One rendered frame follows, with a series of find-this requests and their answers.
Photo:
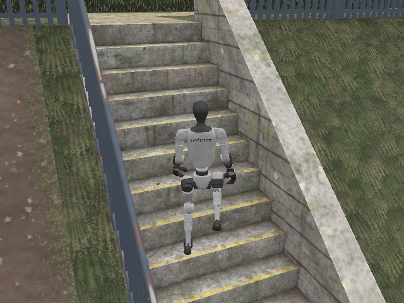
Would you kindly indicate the robot left hand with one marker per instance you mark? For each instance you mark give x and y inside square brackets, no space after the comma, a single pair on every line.
[179,174]

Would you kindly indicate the robot right forearm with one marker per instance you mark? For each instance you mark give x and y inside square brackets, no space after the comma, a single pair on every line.
[229,166]

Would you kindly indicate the robot left forearm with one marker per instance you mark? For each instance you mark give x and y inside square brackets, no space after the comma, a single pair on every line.
[176,166]

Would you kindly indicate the right robot upper arm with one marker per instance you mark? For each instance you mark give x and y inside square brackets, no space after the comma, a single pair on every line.
[224,146]

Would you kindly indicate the robot right hand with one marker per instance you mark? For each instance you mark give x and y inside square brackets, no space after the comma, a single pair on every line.
[233,178]

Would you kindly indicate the humanoid robot torso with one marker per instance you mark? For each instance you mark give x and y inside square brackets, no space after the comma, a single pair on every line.
[201,152]

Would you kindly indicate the robot right foot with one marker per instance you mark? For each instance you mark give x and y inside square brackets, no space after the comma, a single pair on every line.
[216,225]

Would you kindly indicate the left robot upper arm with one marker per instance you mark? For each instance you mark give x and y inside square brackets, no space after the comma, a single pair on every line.
[179,145]

